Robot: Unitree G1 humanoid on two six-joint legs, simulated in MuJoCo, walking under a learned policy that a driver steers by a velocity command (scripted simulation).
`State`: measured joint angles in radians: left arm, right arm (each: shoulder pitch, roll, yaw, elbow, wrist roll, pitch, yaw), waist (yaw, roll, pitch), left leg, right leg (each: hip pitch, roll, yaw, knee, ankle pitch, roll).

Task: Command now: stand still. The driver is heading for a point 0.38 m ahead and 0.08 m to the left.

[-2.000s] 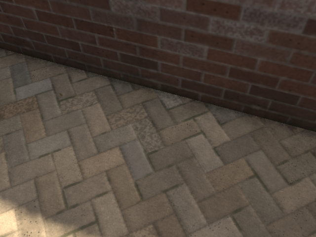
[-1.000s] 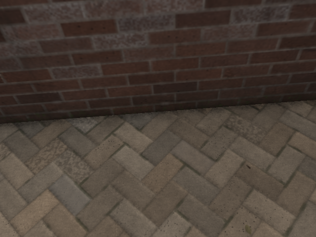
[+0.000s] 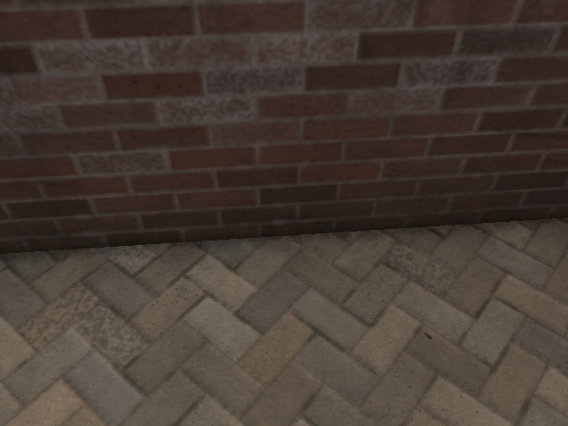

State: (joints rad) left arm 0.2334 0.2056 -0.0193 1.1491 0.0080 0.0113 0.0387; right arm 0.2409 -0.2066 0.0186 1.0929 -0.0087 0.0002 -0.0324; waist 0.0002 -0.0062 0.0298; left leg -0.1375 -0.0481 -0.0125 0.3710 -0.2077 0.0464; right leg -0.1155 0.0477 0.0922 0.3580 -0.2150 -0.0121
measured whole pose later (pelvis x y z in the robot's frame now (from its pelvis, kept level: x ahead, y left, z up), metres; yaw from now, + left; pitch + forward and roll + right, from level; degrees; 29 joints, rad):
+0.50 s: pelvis +0.00 +0.01 +0.00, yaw +0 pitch -1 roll +0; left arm 0.28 0.17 -0.02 1.18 0.01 0.01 0.05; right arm 0.28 -0.16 0.02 1.14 -0.01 0.00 -0.04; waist 0.00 -0.01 0.03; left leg -0.15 -0.06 -0.01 0.39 -0.22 0.06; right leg -0.13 0.04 0.09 0.38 -0.23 0.00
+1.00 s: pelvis +0.10 -0.05 -0.01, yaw +2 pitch +0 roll +0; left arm 0.36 0.17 0.03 1.07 0.02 -0.07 0.01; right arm 0.37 -0.20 -0.04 1.09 -0.03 -0.04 0.01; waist -0.01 0.04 -0.02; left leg -0.36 -0.01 -0.02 0.98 -0.37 0.10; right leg -0.16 0.04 -0.09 0.44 -0.29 -0.08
